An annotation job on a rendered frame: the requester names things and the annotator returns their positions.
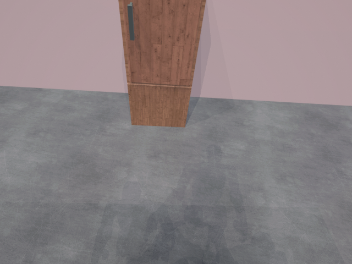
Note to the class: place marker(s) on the handle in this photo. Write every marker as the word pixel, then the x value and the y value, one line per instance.
pixel 131 22

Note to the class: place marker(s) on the cupboard door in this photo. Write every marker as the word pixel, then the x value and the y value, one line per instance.
pixel 165 34

